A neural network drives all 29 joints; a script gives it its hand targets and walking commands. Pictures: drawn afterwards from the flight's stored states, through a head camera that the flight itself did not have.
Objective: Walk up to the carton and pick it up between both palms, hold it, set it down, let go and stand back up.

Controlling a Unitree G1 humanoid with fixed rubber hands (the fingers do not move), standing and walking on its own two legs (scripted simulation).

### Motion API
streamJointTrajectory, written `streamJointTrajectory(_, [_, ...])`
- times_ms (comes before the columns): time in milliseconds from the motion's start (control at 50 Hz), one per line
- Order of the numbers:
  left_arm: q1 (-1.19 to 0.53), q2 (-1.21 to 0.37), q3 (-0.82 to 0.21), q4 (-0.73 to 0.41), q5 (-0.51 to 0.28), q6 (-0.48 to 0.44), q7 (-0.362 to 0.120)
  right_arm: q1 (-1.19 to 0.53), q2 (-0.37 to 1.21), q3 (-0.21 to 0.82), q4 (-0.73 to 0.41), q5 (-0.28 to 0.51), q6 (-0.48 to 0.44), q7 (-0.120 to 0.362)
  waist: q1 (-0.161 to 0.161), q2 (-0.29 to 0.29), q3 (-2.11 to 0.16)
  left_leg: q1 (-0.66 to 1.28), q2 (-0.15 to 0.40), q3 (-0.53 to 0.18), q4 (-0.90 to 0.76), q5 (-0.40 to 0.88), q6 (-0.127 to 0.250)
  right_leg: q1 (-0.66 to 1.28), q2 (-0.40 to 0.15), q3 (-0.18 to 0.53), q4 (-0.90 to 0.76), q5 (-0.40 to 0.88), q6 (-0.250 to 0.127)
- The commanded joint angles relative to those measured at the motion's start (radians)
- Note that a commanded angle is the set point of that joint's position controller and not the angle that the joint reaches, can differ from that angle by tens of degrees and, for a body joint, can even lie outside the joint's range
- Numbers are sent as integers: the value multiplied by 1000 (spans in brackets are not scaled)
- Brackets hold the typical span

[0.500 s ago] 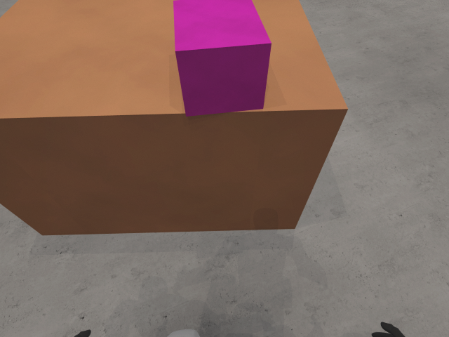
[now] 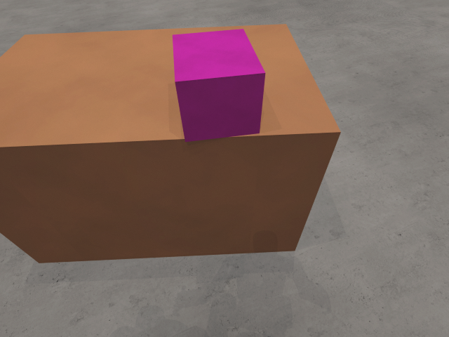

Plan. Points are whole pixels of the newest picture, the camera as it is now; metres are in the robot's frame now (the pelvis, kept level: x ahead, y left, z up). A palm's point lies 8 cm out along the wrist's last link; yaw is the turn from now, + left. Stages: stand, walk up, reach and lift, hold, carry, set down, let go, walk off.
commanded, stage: walk up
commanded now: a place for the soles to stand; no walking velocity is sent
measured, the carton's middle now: (215, 83) +0.74 +0.05 +0.06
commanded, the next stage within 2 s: none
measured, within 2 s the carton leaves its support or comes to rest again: neither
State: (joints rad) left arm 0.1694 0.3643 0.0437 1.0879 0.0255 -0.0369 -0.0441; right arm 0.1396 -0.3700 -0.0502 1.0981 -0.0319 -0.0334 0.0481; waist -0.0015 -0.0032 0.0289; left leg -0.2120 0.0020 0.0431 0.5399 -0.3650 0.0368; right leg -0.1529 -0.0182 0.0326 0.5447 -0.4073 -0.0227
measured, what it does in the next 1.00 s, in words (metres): walks ahead: right foot, then left foot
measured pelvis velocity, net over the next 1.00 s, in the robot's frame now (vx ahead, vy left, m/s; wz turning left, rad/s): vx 0.27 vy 0.04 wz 0.08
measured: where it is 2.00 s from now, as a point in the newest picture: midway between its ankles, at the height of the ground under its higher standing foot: (227, 313)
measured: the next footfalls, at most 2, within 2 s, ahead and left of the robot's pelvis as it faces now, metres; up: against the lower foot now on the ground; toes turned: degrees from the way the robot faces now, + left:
right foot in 0.50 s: +0.36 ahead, -0.06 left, +0.00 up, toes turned -1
left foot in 0.84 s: +0.40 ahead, +0.16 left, +0.00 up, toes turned -1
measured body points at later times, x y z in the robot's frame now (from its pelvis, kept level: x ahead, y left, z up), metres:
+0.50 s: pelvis +0.15 +0.03 -0.02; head +0.18 +0.02 +0.42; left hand +0.25 +0.34 -0.13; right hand +0.17 -0.30 -0.14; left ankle +0.02 +0.11 -0.74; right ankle +0.32 -0.06 -0.74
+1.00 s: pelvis +0.27 +0.04 -0.03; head +0.26 +0.06 +0.42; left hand +0.28 +0.38 -0.16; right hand +0.35 -0.29 -0.12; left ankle +0.31 +0.17 -0.74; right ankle +0.31 -0.07 -0.70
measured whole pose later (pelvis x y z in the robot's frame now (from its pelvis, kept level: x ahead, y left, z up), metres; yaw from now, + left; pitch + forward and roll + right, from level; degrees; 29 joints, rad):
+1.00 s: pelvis +0.27 +0.04 -0.03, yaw +5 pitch -5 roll +1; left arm 0.31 0.44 0.08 0.92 0.03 0.03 -0.05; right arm 0.31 -0.40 -0.06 0.93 -0.03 -0.06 -0.01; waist 0.01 -0.08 0.07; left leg -0.34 0.03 0.08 0.75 -0.33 0.01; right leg -0.45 0.01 0.04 1.06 -0.48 -0.02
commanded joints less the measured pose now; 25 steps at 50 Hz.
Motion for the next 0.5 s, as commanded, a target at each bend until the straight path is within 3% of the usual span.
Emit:
streamJointTrajectory(0, [43, 266, 73, -83, -4, -43, 20, -89, -218, -60, -136, 8, -30, -7, 30, -29, 62, -100, 74, -143, -32, -94, 70, -33, -138, 217, -172, -138, -109])
streamJointTrajectory(40, [88, 318, 92, -84, -1, -49, 27, -141, -195, -52, -179, 10, -31, -2, 56, -141, 108, -326, -7, -10, 118, -9, 26, 125, -250, 354, -272, -111, -176])
streamJointTrajectory(60, [84, 340, 99, -101, 4, -51, 28, -153, -194, -47, -196, 8, -31, 0, 66, -162, 162, -413, 17, -35, 180, -63, 21, 124, -316, 416, -296, -76, -223])
streamJointTrajectory(80, [80, 348, 100, -119, 4, -52, 28, -145, -209, -47, -205, 12, -36, 0, 64, -166, 203, -429, 41, -52, 185, -112, 22, 105, -345, 416, -273, 25, -250])
streamJointTrajectory(100, [77, 344, 96, -129, 3, -50, 27, -122, -210, -49, -204, 15, -45, 0, 47, -160, 216, -387, 48, -49, 124, -129, 29, 96, -341, 364, -220, 184, -249])
streamJointTrajectory(120, [66, 335, 92, -135, -1, -46, 27, -62, -212, -54, -189, 18, -57, -2, 11, -157, 195, -284, 36, -30, 10, -75, 33, 77, -307, 268, -127, 380, -221])
streamJointTrajectory(140, [-7, 312, 81, -164, -11, -44, 27, 96, -230, -72, -146, 15, -71, -11, -84, -111, 112, -3, 14, -44, -132, 64, 38, -43, -218, 111, 71, 582, -153])
streamJointTrajectory(160, [-63, 230, 58, -216, -31, -46, 26, 283, -335, -112, -98, -5, -87, -23, -159, 153, 9, 312, 161, -347, -249, 252, 57, -308, -33, -42, 485, 478, -54])
streamJointTrajectory(180, [-91, 180, 42, -242, -38, -45, 35, 358, -419, -126, -88, -3, -89, -30, -162, 258, 34, 484, 337, -664, -268, 564, 109, -620, 129, -21, 622, -140, -8])
streamJointTrajectory(200, [-91, 239, 45, -241, -39, -36, 49, 340, -395, -115, -97, 22, -77, -30, -136, 103, 45, 487, 397, -691, -214, 622, 197, -638, 57, 59, 639, -186, -27])
streamJointTrajectory(220, [-98, 259, 43, -247, -36, -43, 51, 310, -364, -108, -124, 32, -66, -35, -120, 31, 49, 459, 383, -590, -159, 732, 222, -622, 23, 72, 654, -174, -32])
streamJointTrajectory(240, [-63, 258, 46, -246, -37, -45, 47, 263, -328, -99, -157, 35, -60, -44, -89, -13, 30, 460, 332, -444, -136, 795, 182, -600, 3, 85, 630, -112, -40])
streamJointTrajectory(280, [17, 244, 50, -234, -44, -35, 31, 181, -281, -86, -196, 33, -64, -54, -40, 11, 51, 396, 248, -275, -146, 759, 128, -553, 0, 72, 558, -13, -36])
streamJointTrajectory(320, [-12, 219, 49, -263, -40, -28, 23, 186, -271, -76, -205, 38, -67, -52, -48, 50, 93, 282, 212, -230, -183, 703, 141, -478, -20, 30, 423, 33, -16])
streamJointTrajectory(360, [-46, 211, 46, -294, -32, -29, 18, 171, -278, -75, -222, 35, -64, -51, -48, 102, 122, 231, 223, -221, -211, 707, 175, -441, -41, -9, 266, 96, -3])
streamJointTrajectory(380, [-40, 210, 46, -303, -24, -31, 13, 147, -284, -76, -238, 34, -63, -50, -37, 136, 114, 205, 222, -202, -203, 702, 173, -389, -64, -27, 185, 153, -10])
streamJointTrajectory(420, [-11, 212, 53, -299, -14, -37, 5, 111, -282, -75, -268, 35, -59, -46, -14, 159, 78, 132, 188, -150, -154, 675, 141, -231, -50, -63, 71, 241, -27])
streamJointTrajectory(460, [98, 224, 78, -257, -8, -36, 8, 98, -277, -74, -281, 39, -57, -46, 56, 107, 10, 19, 165, -133, -4, 693, 104, 33, -4, -100, 7, 359, -46])
streamJointTrajectory(480, [180, 255, 99, -233, -3, -34, 13, 116, -250, -64, -285, 40, -57, -46, 94, 33, -56, -43, 131, -118, 145, 684, 81, 184, 1, -92, 24, 372, -67])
